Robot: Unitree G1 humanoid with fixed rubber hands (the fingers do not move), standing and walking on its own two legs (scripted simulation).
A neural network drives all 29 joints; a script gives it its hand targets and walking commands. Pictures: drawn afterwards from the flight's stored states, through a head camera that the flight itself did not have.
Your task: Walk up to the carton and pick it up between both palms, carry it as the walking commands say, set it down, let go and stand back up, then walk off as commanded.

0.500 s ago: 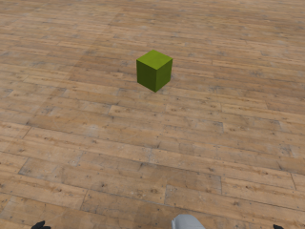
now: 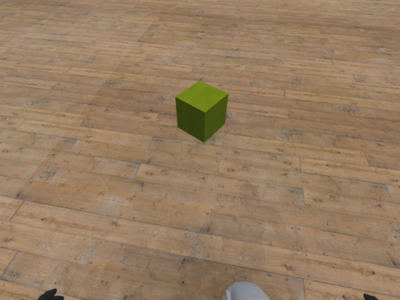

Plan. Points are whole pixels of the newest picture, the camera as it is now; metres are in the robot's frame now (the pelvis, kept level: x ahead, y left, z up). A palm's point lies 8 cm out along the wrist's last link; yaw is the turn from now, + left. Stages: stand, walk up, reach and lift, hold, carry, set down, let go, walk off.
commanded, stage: walk up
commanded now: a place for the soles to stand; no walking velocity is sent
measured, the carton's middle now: (201, 111) +1.35 -0.07 -0.60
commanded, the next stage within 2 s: none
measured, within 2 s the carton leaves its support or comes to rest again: neither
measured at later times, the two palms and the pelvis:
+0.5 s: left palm (77, 248) +0.26 +0.29 -0.09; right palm (353, 209) +0.32 -0.39 -0.08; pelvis +0.21 -0.05 -0.01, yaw +1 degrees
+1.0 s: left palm (107, 186) +0.43 +0.26 -0.10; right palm (337, 155) +0.51 -0.43 -0.09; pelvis +0.39 -0.10 -0.02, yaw +3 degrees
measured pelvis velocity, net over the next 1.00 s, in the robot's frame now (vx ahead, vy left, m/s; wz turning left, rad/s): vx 0.39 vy -0.10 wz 0.05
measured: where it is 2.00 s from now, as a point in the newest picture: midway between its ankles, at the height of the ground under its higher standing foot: (217, 195)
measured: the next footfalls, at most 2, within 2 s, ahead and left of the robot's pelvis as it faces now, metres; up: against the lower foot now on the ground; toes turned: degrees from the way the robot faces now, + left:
right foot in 0.14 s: +0.24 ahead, -0.17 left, +0.00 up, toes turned -6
left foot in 0.42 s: +0.30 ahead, +0.08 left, +0.00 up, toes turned +8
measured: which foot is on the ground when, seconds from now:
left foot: down 0.00-0.18, up 0.20-0.40, down 0.42-0.70, up 0.72-0.92, down 0.94-1.00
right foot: up 0.00-0.12, down 0.14-0.44, up 0.46-0.66, down 0.68-0.98, up 1.00-1.00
